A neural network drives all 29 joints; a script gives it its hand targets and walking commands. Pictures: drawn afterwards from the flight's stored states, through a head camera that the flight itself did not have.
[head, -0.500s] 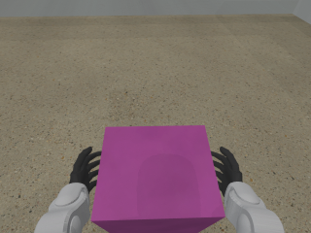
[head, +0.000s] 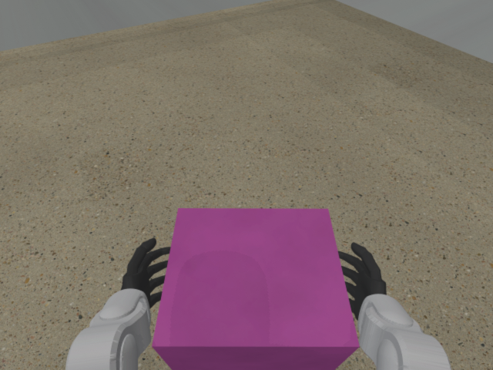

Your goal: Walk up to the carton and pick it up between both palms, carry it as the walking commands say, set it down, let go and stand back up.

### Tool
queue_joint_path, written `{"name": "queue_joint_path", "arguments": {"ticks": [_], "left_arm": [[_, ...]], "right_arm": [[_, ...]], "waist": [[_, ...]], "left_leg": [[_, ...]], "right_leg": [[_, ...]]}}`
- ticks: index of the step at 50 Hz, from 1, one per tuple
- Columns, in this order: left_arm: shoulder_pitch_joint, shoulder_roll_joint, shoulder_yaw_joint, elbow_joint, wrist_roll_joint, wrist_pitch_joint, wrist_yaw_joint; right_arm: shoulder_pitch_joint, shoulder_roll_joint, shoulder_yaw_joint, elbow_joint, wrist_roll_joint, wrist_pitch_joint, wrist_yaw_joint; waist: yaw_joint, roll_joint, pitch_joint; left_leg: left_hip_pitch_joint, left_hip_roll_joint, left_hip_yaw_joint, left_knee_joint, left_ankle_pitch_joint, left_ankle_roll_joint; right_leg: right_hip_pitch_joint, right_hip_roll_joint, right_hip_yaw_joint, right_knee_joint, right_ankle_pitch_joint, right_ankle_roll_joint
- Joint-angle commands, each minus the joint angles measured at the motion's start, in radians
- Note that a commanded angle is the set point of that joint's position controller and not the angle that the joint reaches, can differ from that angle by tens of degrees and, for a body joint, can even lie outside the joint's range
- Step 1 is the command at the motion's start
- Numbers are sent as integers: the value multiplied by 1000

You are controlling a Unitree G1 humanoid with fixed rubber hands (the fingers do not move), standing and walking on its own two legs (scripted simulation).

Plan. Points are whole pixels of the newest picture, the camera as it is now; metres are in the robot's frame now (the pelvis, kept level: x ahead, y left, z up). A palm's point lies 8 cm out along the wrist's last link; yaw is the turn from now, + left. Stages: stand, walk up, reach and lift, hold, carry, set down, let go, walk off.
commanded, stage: carry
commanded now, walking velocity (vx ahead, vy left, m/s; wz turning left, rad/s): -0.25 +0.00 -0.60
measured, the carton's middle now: (252, 301) +0.25 -0.01 +0.00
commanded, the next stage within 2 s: none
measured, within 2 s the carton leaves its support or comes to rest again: neither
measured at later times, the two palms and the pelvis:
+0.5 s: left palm out of the picture +0.08 +0.14 +0.10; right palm out of the picture +0.03 -0.17 +0.11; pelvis -0.16 +0.01 +0.01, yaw -9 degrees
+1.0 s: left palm out of the picture +0.02 +0.11 +0.10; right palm out of the picture -0.04 -0.19 +0.11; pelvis -0.23 +0.00 +0.01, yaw -11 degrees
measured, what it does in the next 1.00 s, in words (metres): walks backwards: left foot, then right foot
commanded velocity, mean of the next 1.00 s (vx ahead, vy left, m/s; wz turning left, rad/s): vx -0.04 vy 0.00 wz -0.08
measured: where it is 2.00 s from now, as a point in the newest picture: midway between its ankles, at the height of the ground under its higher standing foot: outside the picture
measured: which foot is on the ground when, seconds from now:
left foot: up 0.00-0.28, down 0.30-1.00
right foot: down 0.00-0.32, up 0.34-0.56, down 0.58-1.00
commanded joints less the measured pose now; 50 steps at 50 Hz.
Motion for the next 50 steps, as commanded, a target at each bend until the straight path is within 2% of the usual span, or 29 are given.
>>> {"name": "queue_joint_path", "arguments": {"ticks": [1,3,7,8,9,11,13,14,15,16,17,18,19,20,22,23,25,26,27,28,29,30,31,33,35,36,41,50], "left_arm": [[-328,-799,-653,-174,-252,-35,-104],[-320,-784,-647,-194,-248,-44,-103],[-279,-725,-652,-196,-242,-30,-96],[-267,-708,-652,-187,-240,-24,-95],[-260,-692,-651,-177,-240,-18,-95],[-274,-672,-654,-163,-240,-10,-95],[-292,-669,-666,-160,-244,-5,-93],[-308,-672,-677,-161,-251,-3,-90],[-320,-670,-687,-161,-253,-2,-87],[-327,-682,-699,-177,-259,0,-88],[-397,-702,-719,-220,-277,-2,-90],[-447,-701,-717,-222,-279,-2,-91],[-461,-714,-724,-213,-286,0,-93],[-456,-721,-732,-206,-293,2,-92],[-422,-708,-728,-181,-295,11,-86],[-419,-701,-725,-177,-294,15,-84],[-400,-687,-709,-157,-284,21,-78],[-377,-683,-697,-132,-274,24,-75],[-349,-681,-684,-101,-264,27,-74],[-339,-675,-671,-83,-257,26,-75],[-330,-679,-661,-74,-253,22,-76],[-323,-665,-650,-63,-246,16,-75],[-342,-694,-648,-72,-249,9,-78],[-376,-742,-655,-95,-249,3,-83],[-396,-745,-649,-108,-239,-3,-83],[-397,-735,-643,-111,-235,-2,-80],[-406,-709,-638,-99,-236,11,-74],[-450,-724,-649,-84,-259,24,-77]], "right_arm": [[-480,835,788,-163,329,-56,114],[-467,825,798,-172,335,-60,113],[-392,771,785,-159,312,-49,97],[-370,757,776,-146,303,-44,93],[-354,742,765,-128,294,-38,90],[-334,718,748,-99,280,-31,86],[-334,702,726,-83,272,-28,85],[-335,700,713,-74,269,-28,86],[-335,694,700,-67,266,-28,86],[-325,686,682,-77,253,-34,89],[-342,701,674,-96,262,-40,98],[-372,697,675,-115,264,-38,102],[-407,697,680,-135,262,-40,105],[-416,696,679,-134,261,-39,106],[-381,680,669,-114,252,-34,98],[-361,674,666,-105,250,-32,95],[-340,653,663,-103,246,-29,88],[-338,644,662,-96,242,-26,86],[-343,635,662,-85,237,-23,84],[-347,631,662,-72,235,-22,83],[-361,634,668,-72,231,-21,81],[-342,641,680,-61,231,-16,86],[-395,670,705,-85,254,-15,92],[-467,719,723,-97,283,-19,107],[-492,733,728,-99,298,-24,116],[-493,728,729,-98,301,-23,117],[-463,697,698,-60,283,-11,111],[-462,693,656,-34,257,-6,102]], "waist": [[26,-173,-233],[24,-176,-243],[29,-203,-273],[31,-215,-278],[34,-222,-289],[32,-250,-291],[31,-293,-276],[22,-236,-258],[20,-126,-259],[4,129,-231],[6,286,-135],[17,191,-90],[23,131,-73],[27,117,-80],[27,111,-118],[18,132,-146],[2,170,-178],[8,162,-195],[24,131,-210],[26,59,-242],[19,-25,-273],[16,-200,-261],[11,-216,-257],[14,-116,-215],[18,-89,-184],[18,-95,-180],[14,-81,-173],[17,-38,-166]], "left_leg": [[-27,-21,-114,204,101,-4],[-13,-46,-96,162,116,0],[43,-94,-79,-46,56,21],[69,-108,-73,-102,42,28],[112,-122,-63,-167,33,35],[231,-152,-34,-330,35,52],[351,-163,19,-556,46,72],[434,-144,21,-729,88,83],[534,-70,-62,-819,64,91],[510,152,-325,-909,-92,166],[296,350,-421,-938,-97,242],[167,323,-335,-946,-35,245],[97,245,-224,-926,27,211],[107,182,-135,-892,103,178],[237,96,-41,-798,288,132],[296,94,-44,-761,385,136],[360,130,-99,-730,513,166],[367,132,-99,-699,554,164],[338,124,-78,-655,582,144],[298,96,-51,-585,606,107],[236,74,-68,-536,448,70],[134,2,-56,-555,286,20],[228,5,-24,-576,209,6],[289,0,-19,-641,262,5],[317,5,-25,-673,253,18],[317,3,-25,-679,233,23],[321,-13,-20,-696,197,30],[284,-5,-51,-742,94,52]], "right_leg": [[139,-243,211,-232,317,-84],[125,-235,246,-274,189,-75],[151,-244,354,-334,141,-88],[153,-246,371,-349,143,-88],[145,-244,372,-370,92,-82],[93,-222,355,-424,-42,-51],[67,-182,318,-474,-100,4],[33,-143,268,-432,-115,37],[-46,-100,221,-330,-88,64],[-174,23,67,-79,-86,121],[-224,23,23,235,-172,108],[-188,-9,64,428,-159,98],[-143,-7,77,521,-124,87],[-134,-7,79,546,-89,80],[-116,-4,44,377,-72,70],[-89,1,1,272,-92,73],[-36,8,-51,95,-148,74],[24,10,-66,-29,-112,69],[130,7,-64,-205,1,63],[260,-39,-1,-319,71,65],[349,-147,123,-329,208,65],[370,-260,245,-227,489,14],[241,-252,202,-221,442,-13],[155,-177,141,-271,161,6],[92,-136,114,-322,-77,18],[83,-132,116,-337,-118,19],[47,-131,127,-362,-178,12],[44,-93,78,-309,-149,21]]}}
